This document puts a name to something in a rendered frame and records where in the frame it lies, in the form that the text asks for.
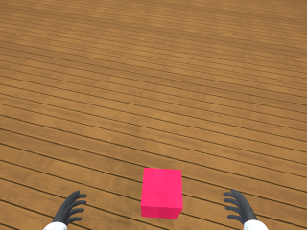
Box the right robot forearm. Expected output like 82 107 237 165
244 219 268 230

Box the robot right hand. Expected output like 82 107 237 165
223 189 258 225

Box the robot left hand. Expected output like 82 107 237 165
52 190 87 226

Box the carton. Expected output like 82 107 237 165
140 168 183 219

